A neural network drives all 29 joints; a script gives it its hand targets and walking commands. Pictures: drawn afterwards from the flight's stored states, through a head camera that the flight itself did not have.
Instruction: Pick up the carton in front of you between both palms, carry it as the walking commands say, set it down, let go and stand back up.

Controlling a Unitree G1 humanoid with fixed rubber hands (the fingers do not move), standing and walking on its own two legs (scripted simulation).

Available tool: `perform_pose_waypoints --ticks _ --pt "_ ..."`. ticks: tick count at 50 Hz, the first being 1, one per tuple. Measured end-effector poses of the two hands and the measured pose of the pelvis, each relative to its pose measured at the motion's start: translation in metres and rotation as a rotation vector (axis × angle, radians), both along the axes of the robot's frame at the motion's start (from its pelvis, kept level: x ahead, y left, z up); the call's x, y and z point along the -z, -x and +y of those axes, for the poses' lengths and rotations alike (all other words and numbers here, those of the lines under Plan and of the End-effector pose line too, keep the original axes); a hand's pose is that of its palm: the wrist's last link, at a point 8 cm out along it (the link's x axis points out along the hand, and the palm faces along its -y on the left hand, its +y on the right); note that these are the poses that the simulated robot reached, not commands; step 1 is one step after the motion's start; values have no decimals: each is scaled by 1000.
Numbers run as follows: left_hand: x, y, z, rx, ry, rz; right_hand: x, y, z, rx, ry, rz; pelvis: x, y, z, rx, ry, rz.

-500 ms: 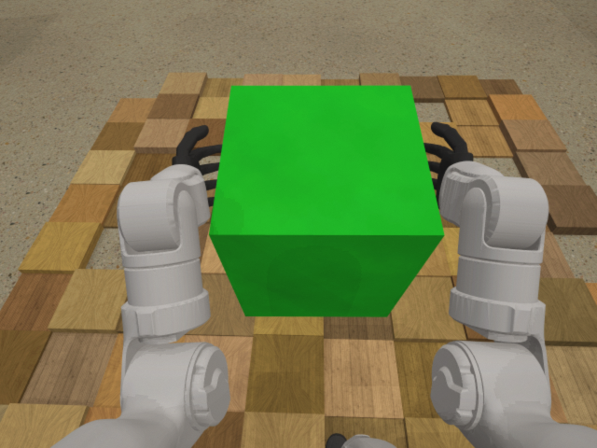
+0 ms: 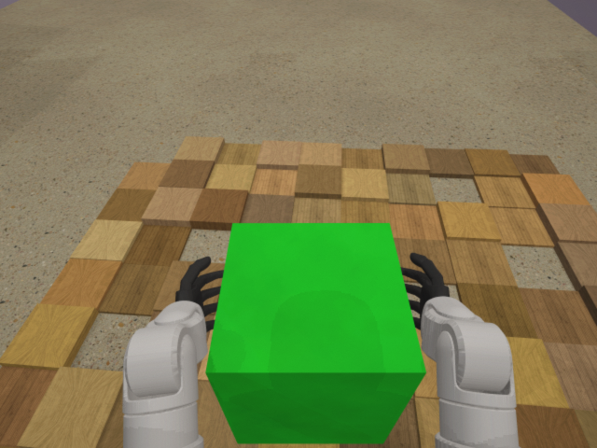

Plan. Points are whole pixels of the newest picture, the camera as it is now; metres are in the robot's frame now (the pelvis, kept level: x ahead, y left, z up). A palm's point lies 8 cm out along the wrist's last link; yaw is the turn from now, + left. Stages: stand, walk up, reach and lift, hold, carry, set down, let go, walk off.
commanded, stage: carry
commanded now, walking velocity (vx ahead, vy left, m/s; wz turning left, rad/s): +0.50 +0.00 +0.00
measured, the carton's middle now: (310, 337) +0.27 +0.01 +0.01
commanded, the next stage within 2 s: none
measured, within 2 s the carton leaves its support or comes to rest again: neither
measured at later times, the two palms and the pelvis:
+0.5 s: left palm (274, 142) +0.58 +0.07 +0.12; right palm (440, 141) +0.60 -0.23 +0.11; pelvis +0.26 -0.08 -0.01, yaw +1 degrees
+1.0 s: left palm (290, 68) +0.96 +0.05 +0.09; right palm (409, 69) +0.94 -0.25 +0.09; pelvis +0.57 -0.07 +0.00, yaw -1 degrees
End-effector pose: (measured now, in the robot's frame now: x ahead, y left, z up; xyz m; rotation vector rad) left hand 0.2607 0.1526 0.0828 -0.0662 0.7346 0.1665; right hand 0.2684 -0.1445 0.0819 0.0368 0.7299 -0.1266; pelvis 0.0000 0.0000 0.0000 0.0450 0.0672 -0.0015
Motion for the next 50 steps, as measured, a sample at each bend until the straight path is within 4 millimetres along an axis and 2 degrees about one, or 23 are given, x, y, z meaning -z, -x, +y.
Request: perform_pose_waypoints --ticks 6,11,15,18,21,24,26,31,36,39,43,47,50 --pt "-18 -57 -15 67 -5 7 -20 -39 -15 54 11 8 -21 -59 -2 12 29 -4" --pt "-42 -114 -28 63 -9 -64 -44 -98 -28 55 5 -63 -26 -111 -16 16 31 -10" --pt "-58 -174 -45 70 -46 -115 -55 -161 -45 28 11 -114 -18 -159 -34 10 12 -19" --pt "-61 -227 -61 78 -83 -128 -53 -216 -62 -4 24 -129 -3 -198 -52 0 -7 -30" --pt "-51 -275 -77 71 -121 -95 -39 -272 -77 -44 32 -100 13 -230 -67 -9 6 -25" --pt "-38 -309 -84 65 -132 -7 -28 -314 -84 -66 24 -15 11 -255 -77 -11 3 -15" --pt "-36 -333 -87 60 -133 18 -27 -341 -87 -72 22 10 8 -271 -82 -8 4 -7" --pt "-51 -408 -92 46 -103 -34 -46 -415 -93 -59 20 -40 5 -318 -91 1 14 12" --pt "-65 -492 -94 43 -81 -70 -62 -496 -95 -30 8 -74 7 -382 -91 15 21 34" --pt "-61 -543 -92 46 -71 -57 -61 -545 -93 -16 4 -61 12 -427 -87 23 27 38" --pt "-42 -613 -89 66 -42 -34 -48 -607 -90 11 28 -35 25 -494 -79 25 29 16" --pt "-17 -665 -94 97 -17 46 -24 -646 -95 46 47 46 15 -542 -74 19 37 11" --pt "-9 -697 -100 111 -16 89 -13 -669 -101 72 35 90 2 -574 -71 17 53 19"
